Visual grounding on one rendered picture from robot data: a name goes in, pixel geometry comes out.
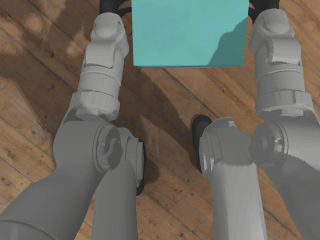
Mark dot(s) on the right robot thigh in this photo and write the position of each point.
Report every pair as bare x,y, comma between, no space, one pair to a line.
237,204

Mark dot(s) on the robot right upper arm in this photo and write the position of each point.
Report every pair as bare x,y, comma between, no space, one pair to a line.
289,153

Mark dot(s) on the right robot forearm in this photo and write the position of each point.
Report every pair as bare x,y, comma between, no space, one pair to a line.
279,71

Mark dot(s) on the left robot forearm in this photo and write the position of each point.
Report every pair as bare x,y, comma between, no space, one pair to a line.
97,95

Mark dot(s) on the robot left upper arm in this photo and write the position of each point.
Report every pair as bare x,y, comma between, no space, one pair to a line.
55,207

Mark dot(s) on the carton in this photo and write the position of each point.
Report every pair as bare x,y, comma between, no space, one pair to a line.
189,33

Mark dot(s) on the right robot shin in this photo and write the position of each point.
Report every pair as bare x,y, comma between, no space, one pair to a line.
229,122

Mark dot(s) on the robot right hand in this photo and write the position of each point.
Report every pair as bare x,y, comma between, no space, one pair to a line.
260,6

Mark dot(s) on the robot left hand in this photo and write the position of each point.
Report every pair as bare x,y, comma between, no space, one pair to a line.
112,6

